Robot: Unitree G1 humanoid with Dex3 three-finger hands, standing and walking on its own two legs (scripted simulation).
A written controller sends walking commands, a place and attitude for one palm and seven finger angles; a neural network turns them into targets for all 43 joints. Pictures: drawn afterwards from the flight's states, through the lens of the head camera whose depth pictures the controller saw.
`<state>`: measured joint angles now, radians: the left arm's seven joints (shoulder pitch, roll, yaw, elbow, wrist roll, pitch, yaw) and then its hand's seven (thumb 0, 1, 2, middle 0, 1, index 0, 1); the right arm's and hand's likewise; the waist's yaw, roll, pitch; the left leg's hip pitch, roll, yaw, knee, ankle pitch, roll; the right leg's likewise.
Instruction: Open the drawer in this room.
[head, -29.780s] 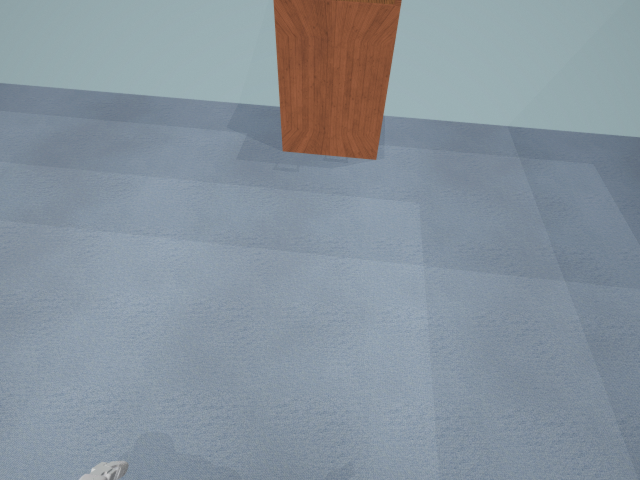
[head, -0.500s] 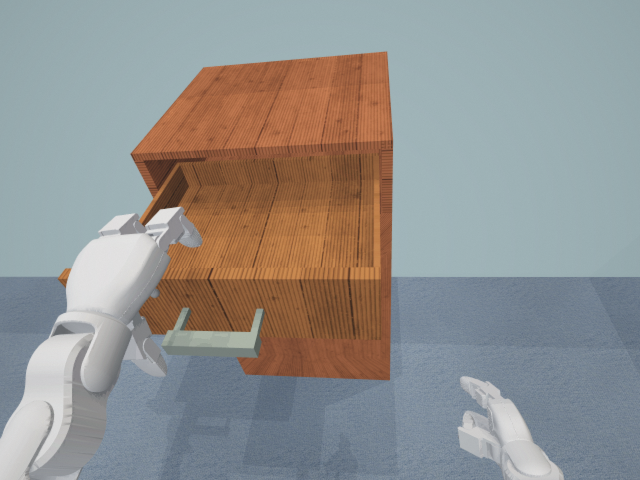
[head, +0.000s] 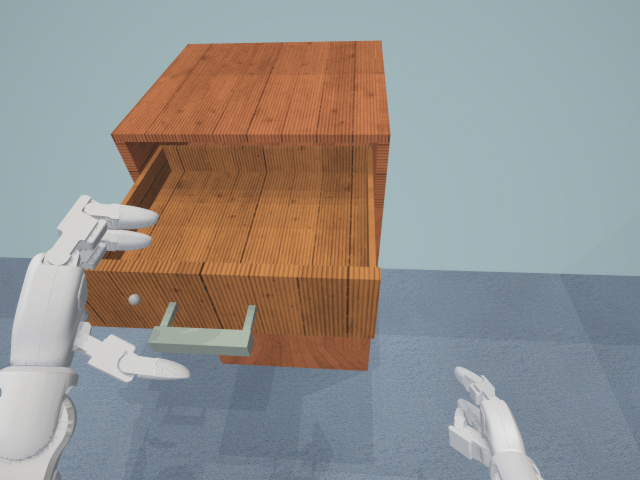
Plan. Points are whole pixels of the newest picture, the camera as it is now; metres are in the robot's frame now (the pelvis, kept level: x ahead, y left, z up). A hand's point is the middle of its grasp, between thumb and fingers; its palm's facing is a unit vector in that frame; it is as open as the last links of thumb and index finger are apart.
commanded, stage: draw the hand back to the body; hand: left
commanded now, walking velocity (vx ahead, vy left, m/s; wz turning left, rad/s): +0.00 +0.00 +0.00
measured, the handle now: (206, 326) +0.29 +0.20 +0.03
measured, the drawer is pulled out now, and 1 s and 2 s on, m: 0.30 0.30 0.30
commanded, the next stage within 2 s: step back with the hand held close in 0.84 s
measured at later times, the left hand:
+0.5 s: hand (90, 293) +0.21 +0.23 +0.21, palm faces +0.41 -0.82 -0.39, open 9.9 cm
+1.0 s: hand (78, 302) +0.20 +0.24 +0.21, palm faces +0.44 -0.81 -0.39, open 7.5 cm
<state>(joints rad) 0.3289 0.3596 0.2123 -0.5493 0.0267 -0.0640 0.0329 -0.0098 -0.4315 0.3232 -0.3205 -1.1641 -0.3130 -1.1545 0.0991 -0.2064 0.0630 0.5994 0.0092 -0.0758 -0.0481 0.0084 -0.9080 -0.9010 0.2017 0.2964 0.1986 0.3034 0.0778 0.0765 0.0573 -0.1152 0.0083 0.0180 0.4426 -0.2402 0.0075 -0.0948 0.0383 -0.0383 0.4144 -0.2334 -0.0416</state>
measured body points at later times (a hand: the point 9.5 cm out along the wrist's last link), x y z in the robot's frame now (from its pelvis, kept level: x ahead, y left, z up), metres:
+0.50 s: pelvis +0.02 +0.00 +0.00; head +0.00 -0.02 +0.45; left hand +0.18 +0.27 +0.23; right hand +0.22 -0.22 -0.08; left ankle +0.01 +0.11 -0.74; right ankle +0.00 -0.09 -0.74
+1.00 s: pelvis +0.01 +0.00 +0.00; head +0.00 -0.02 +0.45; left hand +0.17 +0.28 +0.23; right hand +0.21 -0.21 -0.08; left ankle +0.01 +0.11 -0.74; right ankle +0.00 -0.09 -0.74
